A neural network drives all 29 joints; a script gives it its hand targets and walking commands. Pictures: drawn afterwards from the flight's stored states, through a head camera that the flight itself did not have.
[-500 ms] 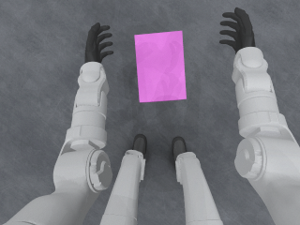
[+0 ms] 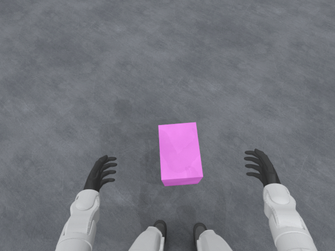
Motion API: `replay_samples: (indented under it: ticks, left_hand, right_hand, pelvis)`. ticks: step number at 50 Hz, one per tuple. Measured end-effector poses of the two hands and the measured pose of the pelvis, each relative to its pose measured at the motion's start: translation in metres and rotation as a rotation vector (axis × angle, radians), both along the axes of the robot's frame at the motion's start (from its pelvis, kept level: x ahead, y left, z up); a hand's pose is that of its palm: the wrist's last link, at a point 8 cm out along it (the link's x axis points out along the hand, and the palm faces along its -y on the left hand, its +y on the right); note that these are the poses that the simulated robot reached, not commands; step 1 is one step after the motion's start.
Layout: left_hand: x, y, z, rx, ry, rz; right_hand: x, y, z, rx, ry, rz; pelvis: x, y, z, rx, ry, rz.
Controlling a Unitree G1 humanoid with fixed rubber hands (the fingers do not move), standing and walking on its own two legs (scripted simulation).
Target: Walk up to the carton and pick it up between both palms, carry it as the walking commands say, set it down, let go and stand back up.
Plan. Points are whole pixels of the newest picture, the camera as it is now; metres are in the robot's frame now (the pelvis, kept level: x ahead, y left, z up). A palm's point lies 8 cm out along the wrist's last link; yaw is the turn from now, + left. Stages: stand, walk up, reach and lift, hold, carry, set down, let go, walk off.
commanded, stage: let go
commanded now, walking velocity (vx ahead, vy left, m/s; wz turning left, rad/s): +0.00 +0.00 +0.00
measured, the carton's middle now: (179, 156) +0.47 +0.01 -0.63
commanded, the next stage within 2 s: stand in 0.70 s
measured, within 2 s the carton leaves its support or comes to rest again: neither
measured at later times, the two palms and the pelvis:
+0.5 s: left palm (76, 215) +0.19 +0.23 -0.05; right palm (297, 222) +0.19 -0.23 -0.05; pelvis +0.03 +0.00 +0.02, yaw +1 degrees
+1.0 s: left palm (56, 226) +0.16 +0.29 -0.08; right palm (320, 231) +0.17 -0.28 -0.06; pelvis +0.04 +0.00 +0.01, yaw +1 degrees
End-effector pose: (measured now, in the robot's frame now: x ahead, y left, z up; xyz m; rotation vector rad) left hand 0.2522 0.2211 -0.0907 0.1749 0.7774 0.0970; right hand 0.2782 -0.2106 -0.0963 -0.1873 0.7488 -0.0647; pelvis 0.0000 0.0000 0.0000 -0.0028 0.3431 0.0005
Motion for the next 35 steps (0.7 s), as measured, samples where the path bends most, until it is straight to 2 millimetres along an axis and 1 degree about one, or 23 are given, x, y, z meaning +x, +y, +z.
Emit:
replay_samples:
  ticks: [4, 7, 11, 14, 19, 26, 35]
  left_hand:
    - [-0.031, 0.004, 0.013, -0.004, 0.015, -0.001]
    - [-0.05, 0.007, 0.022, -0.006, 0.022, -0.002]
    - [-0.066, 0.011, 0.034, -0.001, 0.019, -0.007]
    - [-0.071, 0.012, 0.039, 0.002, 0.017, -0.014]
    - [-0.07, 0.013, 0.043, 0.003, 0.018, -0.029]
    - [-0.065, 0.011, 0.044, 0.0, 0.016, -0.027]
    - [-0.073, 0.018, 0.041, 0.01, 0.047, 0.033]
  right_hand:
    - [-0.032, -0.01, 0.012, -0.002, 0.021, 0.001]
    - [-0.053, -0.017, 0.023, -0.007, 0.033, 0.002]
    - [-0.074, -0.023, 0.035, -0.015, 0.039, 0.005]
    - [-0.085, -0.026, 0.041, -0.016, 0.041, 0.004]
    - [-0.091, -0.027, 0.047, -0.006, 0.039, -0.003]
    - [-0.087, -0.023, 0.049, 0.011, 0.036, -0.006]
    - [-0.086, -0.023, 0.047, 0.005, 0.027, -0.022]
  pelvis:
    - [0.006, 0.0, 0.008, 0.001, -0.09, 0.0]
    - [0.011, -0.001, 0.013, 0.001, -0.156, 0.001]
    - [0.018, -0.002, 0.017, 0.001, -0.235, 0.005]
    - [0.021, -0.003, 0.019, 0.002, -0.289, 0.008]
    - [0.025, -0.004, 0.019, 0.005, -0.364, 0.009]
    - [0.027, -0.005, 0.017, 0.008, -0.418, 0.011]
    - [0.027, -0.003, 0.015, 0.009, -0.417, 0.025]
